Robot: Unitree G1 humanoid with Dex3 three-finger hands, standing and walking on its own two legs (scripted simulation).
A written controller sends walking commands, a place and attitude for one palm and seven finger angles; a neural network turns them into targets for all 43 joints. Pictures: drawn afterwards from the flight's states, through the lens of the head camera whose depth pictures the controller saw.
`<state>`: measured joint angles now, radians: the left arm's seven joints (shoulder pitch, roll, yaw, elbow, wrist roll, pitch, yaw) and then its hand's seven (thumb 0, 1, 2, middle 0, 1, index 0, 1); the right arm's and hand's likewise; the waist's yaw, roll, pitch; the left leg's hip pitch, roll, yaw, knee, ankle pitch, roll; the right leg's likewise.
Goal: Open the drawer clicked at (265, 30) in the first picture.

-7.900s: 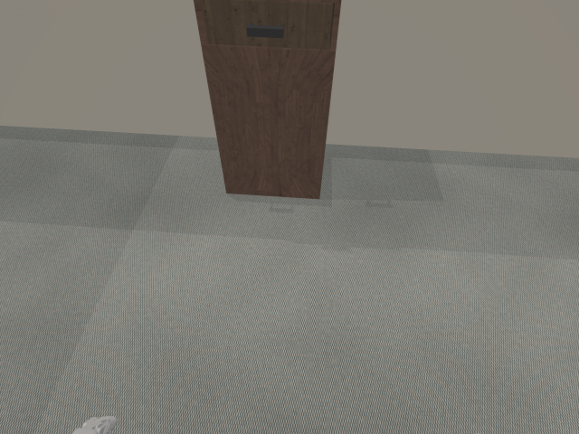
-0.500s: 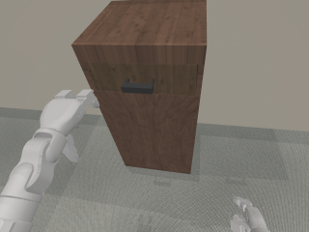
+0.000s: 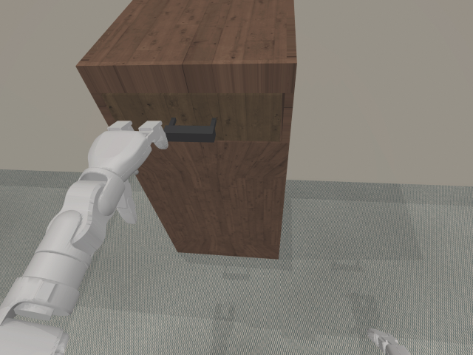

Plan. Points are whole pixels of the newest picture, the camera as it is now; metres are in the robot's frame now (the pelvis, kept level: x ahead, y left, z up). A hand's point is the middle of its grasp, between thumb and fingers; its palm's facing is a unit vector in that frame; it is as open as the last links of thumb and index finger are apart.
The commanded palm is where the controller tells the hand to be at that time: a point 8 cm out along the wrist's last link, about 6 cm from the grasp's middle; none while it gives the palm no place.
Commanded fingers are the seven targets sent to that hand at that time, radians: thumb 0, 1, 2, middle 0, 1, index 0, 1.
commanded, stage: move the hooked fingers above the handle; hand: left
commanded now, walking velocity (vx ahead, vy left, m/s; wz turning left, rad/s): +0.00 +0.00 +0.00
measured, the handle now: (191, 127) +0.59 +0.17 +0.03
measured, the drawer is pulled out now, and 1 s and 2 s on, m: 0.00 0.00 0.00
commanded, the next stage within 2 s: lower the fingers behind the handle in 1.76 s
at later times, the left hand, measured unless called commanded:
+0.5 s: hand (159, 149) +0.45 +0.19 +0.09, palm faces -0.04 -0.03 -1.00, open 13.8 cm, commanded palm +0.44 +0.20 +0.16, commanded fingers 0.00 -0.50 0.30 -0.30 -1.20 -0.30 -1.20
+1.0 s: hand (182, 128) +0.51 +0.16 +0.09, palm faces -0.02 -0.01 -1.00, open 13.8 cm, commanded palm +0.50 +0.18 +0.14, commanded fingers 0.00 -0.50 0.30 -0.30 -1.20 -0.30 -1.20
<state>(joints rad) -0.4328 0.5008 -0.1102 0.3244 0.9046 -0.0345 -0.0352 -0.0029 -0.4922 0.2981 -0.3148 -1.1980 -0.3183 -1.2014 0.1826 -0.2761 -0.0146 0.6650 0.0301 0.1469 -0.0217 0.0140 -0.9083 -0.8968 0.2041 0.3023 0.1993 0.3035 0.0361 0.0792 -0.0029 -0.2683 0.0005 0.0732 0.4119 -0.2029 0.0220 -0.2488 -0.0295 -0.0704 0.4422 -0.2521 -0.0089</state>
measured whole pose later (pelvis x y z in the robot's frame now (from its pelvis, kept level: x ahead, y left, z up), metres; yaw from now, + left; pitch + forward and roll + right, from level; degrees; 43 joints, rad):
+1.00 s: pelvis +0.01 -0.01 -0.01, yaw -1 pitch +13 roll +0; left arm -0.96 0.46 -0.12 1.02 1.04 -0.03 0.15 0.00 -0.49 0.30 -0.32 -1.20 -0.32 -1.20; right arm 0.33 -0.27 -0.06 0.72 0.02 0.13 -0.03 0.01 -0.91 -0.90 0.20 0.30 0.20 0.30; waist -0.11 0.05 -0.08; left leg -0.51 0.03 0.08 0.57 -0.28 0.01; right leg -0.49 -0.01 -0.06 0.58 -0.31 -0.02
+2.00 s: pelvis +0.02 +0.00 -0.02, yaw -1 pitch +14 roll +0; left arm -0.97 0.45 -0.12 1.03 1.03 0.01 0.12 0.00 -0.49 0.30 -0.31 -1.20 -0.32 -1.20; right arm 0.34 -0.26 -0.06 0.70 0.01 0.14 -0.02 0.01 -0.91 -0.90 0.21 0.30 0.20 0.30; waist -0.10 0.06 -0.11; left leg -0.53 0.03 0.08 0.59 -0.31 0.02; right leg -0.50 -0.01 -0.05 0.59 -0.33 -0.01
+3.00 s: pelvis +0.02 +0.00 -0.03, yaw -2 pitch +19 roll -1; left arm -0.91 0.47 -0.05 1.10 1.09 -0.06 0.27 0.00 -0.49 0.30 -0.31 -1.20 -0.30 -1.20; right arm 0.38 -0.25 -0.07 0.72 -0.01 0.11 -0.02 0.01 -0.91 -0.90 0.21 0.30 0.20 0.30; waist -0.14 0.05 -0.13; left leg -0.69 0.04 0.09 0.71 -0.35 0.03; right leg -0.66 0.00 -0.04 0.68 -0.35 -0.01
